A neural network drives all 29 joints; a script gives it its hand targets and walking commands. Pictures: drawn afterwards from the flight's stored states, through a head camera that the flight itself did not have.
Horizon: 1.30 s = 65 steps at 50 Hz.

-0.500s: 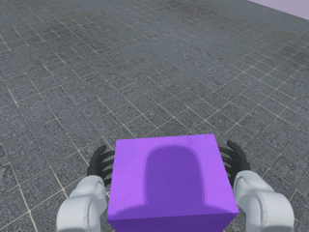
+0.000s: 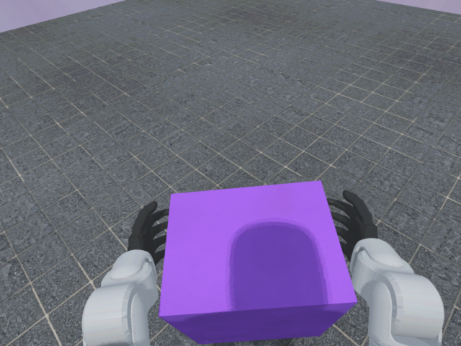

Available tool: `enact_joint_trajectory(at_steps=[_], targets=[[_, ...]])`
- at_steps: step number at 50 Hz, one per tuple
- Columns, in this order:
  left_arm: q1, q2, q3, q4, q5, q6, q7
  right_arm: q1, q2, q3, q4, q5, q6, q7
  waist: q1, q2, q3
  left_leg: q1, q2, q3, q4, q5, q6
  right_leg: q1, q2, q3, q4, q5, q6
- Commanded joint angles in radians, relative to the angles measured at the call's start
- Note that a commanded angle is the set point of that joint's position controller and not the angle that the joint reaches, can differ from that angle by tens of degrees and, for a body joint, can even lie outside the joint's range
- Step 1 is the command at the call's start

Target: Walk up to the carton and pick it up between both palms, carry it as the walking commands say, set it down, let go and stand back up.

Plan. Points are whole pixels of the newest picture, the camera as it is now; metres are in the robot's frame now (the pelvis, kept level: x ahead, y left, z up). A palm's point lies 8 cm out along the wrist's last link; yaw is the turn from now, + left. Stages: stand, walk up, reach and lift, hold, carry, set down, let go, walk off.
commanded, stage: carry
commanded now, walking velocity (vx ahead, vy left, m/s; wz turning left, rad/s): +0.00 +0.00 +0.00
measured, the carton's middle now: (252, 272) +0.24 -0.01 +0.03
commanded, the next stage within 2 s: none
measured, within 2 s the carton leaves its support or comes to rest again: neither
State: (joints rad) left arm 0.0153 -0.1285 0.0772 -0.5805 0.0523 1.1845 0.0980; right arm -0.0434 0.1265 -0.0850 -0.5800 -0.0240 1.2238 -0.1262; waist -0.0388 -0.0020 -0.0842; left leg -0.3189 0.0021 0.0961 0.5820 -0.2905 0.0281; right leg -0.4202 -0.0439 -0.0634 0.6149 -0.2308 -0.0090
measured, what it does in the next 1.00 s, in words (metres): walks backwards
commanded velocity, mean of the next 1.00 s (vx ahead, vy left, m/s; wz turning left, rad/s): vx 0.00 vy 0.00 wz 0.00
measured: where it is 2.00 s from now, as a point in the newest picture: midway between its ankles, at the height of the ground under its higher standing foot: outside the picture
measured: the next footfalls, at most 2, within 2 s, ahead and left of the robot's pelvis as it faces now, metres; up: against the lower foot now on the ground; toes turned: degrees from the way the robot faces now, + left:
left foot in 1.08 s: -0.15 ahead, +0.02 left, +0.00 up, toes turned +6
right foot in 1.38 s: -0.24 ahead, -0.14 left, +0.00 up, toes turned -7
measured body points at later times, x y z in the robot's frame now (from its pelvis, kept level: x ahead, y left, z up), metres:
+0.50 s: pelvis -0.07 -0.02 +0.00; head -0.08 -0.03 +0.45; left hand +0.18 +0.12 +0.09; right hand +0.17 -0.19 +0.09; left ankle +0.00 +0.10 -0.72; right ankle +0.05 -0.12 -0.73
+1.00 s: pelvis -0.13 -0.02 -0.02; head -0.17 -0.03 +0.43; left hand +0.11 +0.14 +0.08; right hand +0.11 -0.18 +0.08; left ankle -0.13 +0.06 -0.68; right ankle +0.05 -0.12 -0.73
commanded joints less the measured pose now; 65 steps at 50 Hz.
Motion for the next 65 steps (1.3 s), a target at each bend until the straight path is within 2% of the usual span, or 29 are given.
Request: enact_joint_trajectory(at_steps=[1,2,5,7,12,16,20,27,33,38,40,41,42,43,44,45,48,50,52,53,54,55,56,57,58,59,60,63,65], targets=[[-0.359,-0.653,-0.639,-0.076,-0.234,0.037,-0.065,-0.298,0.666,0.643,0.017,0.263,0.012,0.128,0.043,0.174,-0.194,0.142,0.222,-0.230,-0.234,0.199,0.042,0.031,-0.013,0.058,-0.079,-0.006,0.008],[-0.425,-0.666,-0.671,-0.103,-0.248,0.038,-0.066,-0.303,0.679,0.626,0.025,0.254,0.007,0.130,0.039,0.189,-0.173,0.056,0.211,-0.217,-0.246,0.091,0.058,0.091,-0.019,0.066,-0.110,-0.014,0.006],[-0.536,-0.722,-0.720,-0.147,-0.293,0.035,-0.079,-0.350,0.721,0.617,-0.026,0.247,-0.006,0.131,0.037,0.129,-0.091,-0.062,0.113,-0.110,-0.269,-0.133,0.016,0.140,-0.049,0.099,-0.167,0.034,-0.010],[-0.532,-0.745,-0.727,-0.144,-0.309,0.036,-0.082,-0.377,0.719,0.624,-0.073,0.251,-0.013,0.127,0.037,0.108,-0.091,-0.025,0.086,-0.088,-0.235,-0.128,0.006,0.091,-0.076,0.142,-0.225,-0.013,-0.010],[-0.422,-0.689,-0.654,-0.064,-0.289,0.050,-0.082,-0.329,0.681,0.638,-0.068,0.236,0.009,0.104,0.035,-0.073,-0.116,-0.014,0.055,-0.080,-0.177,-0.123,0.016,0.061,-0.117,0.182,-0.336,-0.233,-0.017],[-0.379,-0.671,-0.600,-0.027,-0.263,0.051,-0.081,-0.382,0.685,0.679,-0.089,0.259,0.020,0.102,0.035,-0.154,-0.126,-0.030,0.048,-0.086,-0.161,-0.118,0.021,0.046,-0.119,0.175,-0.352,-0.313,-0.024],[-0.392,-0.688,-0.590,-0.050,-0.254,0.041,-0.076,-0.428,0.724,0.711,-0.104,0.290,0.018,0.113,0.034,-0.156,-0.145,-0.041,0.032,-0.072,-0.112,-0.156,0.027,0.019,-0.111,0.162,-0.347,-0.368,-0.031],[-0.416,-0.699,-0.623,-0.096,-0.258,0.032,-0.069,-0.382,0.741,0.696,-0.073,0.290,0.006,0.125,0.032,-0.070,-0.191,-0.012,0.015,-0.064,-0.052,-0.207,0.036,-0.047,-0.097,0.145,-0.315,-0.396,-0.040],[-0.453,-0.736,-0.671,-0.119,-0.273,0.028,-0.074,-0.383,0.735,0.666,-0.085,0.275,-0.011,0.127,0.051,0.180,-0.210,-0.215,0.170,-0.220,-0.354,-0.451,0.054,0.133,0.040,0.004,0.062,-0.100,-0.024],[-0.419,-0.710,-0.653,-0.078,-0.279,0.036,-0.083,-0.360,0.691,0.645,-0.073,0.242,-0.004,0.118,0.072,0.150,-0.200,-0.362,0.166,-0.171,-0.317,-0.501,0.057,0.225,0.046,-0.011,0.129,-0.095,-0.025],[-0.409,-0.663,-0.621,-0.036,-0.272,0.042,-0.082,-0.353,0.651,0.621,-0.043,0.217,0.008,0.105,0.081,0.100,-0.144,-0.422,0.141,-0.150,-0.266,-0.560,0.055,0.199,0.040,0.021,0.093,-0.172,-0.025],[-0.421,-0.563,-0.526,0.117,-0.216,0.026,-0.084,-0.353,0.554,0.524,0.104,0.147,-0.006,0.102,0.079,0.044,-0.115,-0.434,0.101,-0.133,-0.226,-0.570,0.050,0.146,0.035,0.068,0.043,-0.260,-0.033],[-0.440,-0.558,-0.517,0.117,-0.221,0.014,-0.086,-0.373,0.552,0.527,0.087,0.144,-0.016,0.097,0.076,-0.065,-0.081,-0.414,0.035,-0.089,-0.118,-0.525,0.038,0.067,0.007,0.131,-0.063,-0.379,-0.038],[-0.466,-0.553,-0.514,0.111,-0.233,0.005,-0.086,-0.374,0.560,0.530,0.078,0.140,-0.022,0.089,0.062,-0.248,-0.074,-0.299,-0.063,-0.031,0.132,-0.398,0.020,-0.097,-0.061,0.264,-0.278,-0.555,-0.050],[-0.509,-0.675,-0.622,-0.076,-0.325,0.012,-0.094,-0.400,0.681,0.646,-0.110,0.208,-0.018,0.085,0.041,-0.392,-0.090,-0.097,-0.144,0.026,0.453,-0.231,-0.004,-0.310,-0.180,0.356,-0.504,-0.699,-0.067],[-0.515,-0.708,-0.621,-0.071,-0.340,0.018,-0.106,-0.416,0.725,0.665,-0.091,0.221,-0.015,0.091,0.028,-0.425,-0.111,0.071,-0.157,0.021,0.657,-0.147,-0.006,-0.439,-0.245,0.350,-0.627,-0.761,-0.075],[-0.505,-0.733,-0.597,-0.027,-0.330,0.026,-0.118,-0.378,0.779,0.643,-0.011,0.223,-0.017,0.090,0.004,-0.328,-0.190,0.146,-0.122,0.078,0.560,-0.132,0.009,-0.298,-0.192,0.116,-0.592,-0.552,0.009],[-0.450,-0.690,-0.579,0.021,-0.280,0.031,-0.102,-0.358,0.732,0.623,0.028,0.226,-0.008,0.089,0.014,-0.269,-0.181,0.100,-0.107,0.084,0.227,-0.247,0.026,-0.145,-0.159,0.115,-0.509,-0.485,0.024],[-0.446,-0.688,-0.579,0.018,-0.245,0.031,-0.084,-0.387,0.730,0.631,0.025,0.263,-0.010,0.098,0.007,-0.145,-0.172,0.114,-0.082,0.058,-0.207,-0.317,0.029,-0.030,-0.104,0.098,-0.322,-0.380,0.017],[-0.468,-0.697,-0.590,-0.008,-0.239,0.024,-0.077,-0.410,0.739,0.631,0.016,0.283,-0.019,0.105,0.011,0.062,-0.154,0.047,0.036,-0.129,-0.516,-0.475,0.021,0.040,-0.025,0.070,-0.078,-0.244,0.050],[-0.469,-0.710,-0.591,0.010,-0.219,0.019,-0.069,-0.430,0.717,0.620,0.016,0.277,-0.028,0.115,0.017,0.343,-0.105,-0.003,0.255,-0.436,-0.504,-0.521,0.011,-0.109,0.051,0.038,0.181,-0.199,0.046],[-0.482,-0.738,-0.613,-0.013,-0.211,0.011,-0.062,-0.426,0.731,0.621,0.015,0.288,-0.032,0.131,0.030,0.248,-0.041,-0.053,0.345,-0.451,-0.551,-0.555,-0.004,-0.212,0.044,0.068,0.251,-0.092,0.058],[-0.545,-0.764,-0.644,-0.044,-0.237,0.000,-0.068,-0.463,0.747,0.622,-0.007,0.284,-0.051,0.138,0.027,0.215,-0.033,-0.148,0.358,-0.407,-0.489,-0.389,0.054,-0.097,0.001,0.144,0.276,-0.029,0.048],[-0.544,-0.683,-0.528,0.182,-0.149,-0.032,-0.072,-0.457,0.680,0.519,0.206,0.198,-0.080,0.148,0.036,0.119,-0.039,-0.164,0.326,-0.364,-0.466,-0.249,0.061,-0.068,0.012,0.115,0.354,0.023,0.042],[-0.543,-0.716,-0.543,0.143,-0.162,-0.057,-0.080,-0.458,0.734,0.551,0.159,0.219,-0.104,0.160,0.038,0.075,-0.060,-0.162,0.268,-0.288,-0.451,-0.140,0.054,-0.031,0.032,0.093,0.388,0.029,0.029],[-0.521,-0.639,-0.434,0.319,-0.088,-0.095,-0.085,-0.479,0.660,0.483,0.302,0.175,-0.136,0.172,0.039,0.038,-0.072,-0.089,0.229,-0.212,-0.431,-0.080,0.028,-0.053,0.047,0.071,0.387,0.011,0.022],[-0.538,-0.695,-0.467,0.237,-0.118,-0.132,-0.088,-0.533,0.700,0.534,0.198,0.216,-0.169,0.185,0.038,0.011,-0.067,0.021,0.225,-0.198,-0.383,0.025,-0.010,-0.111,0.042,0.076,0.316,0.001,0.022],[-0.589,-0.820,-0.580,0.099,-0.217,-0.187,-0.101,-0.555,0.793,0.600,0.045,0.261,-0.226,0.188,0.031,0.103,-0.140,0.203,0.219,-0.215,-0.292,0.434,-0.030,-0.116,0.055,0.042,0.178,-0.057,0.021],[-0.562,-0.750,-0.536,0.191,-0.190,-0.198,-0.094,-0.470,0.733,0.524,0.188,0.204,-0.239,0.178,0.032,0.145,-0.201,0.293,0.222,-0.216,-0.248,0.649,-0.015,-0.068,0.058,0.016,0.087,-0.082,0.020]])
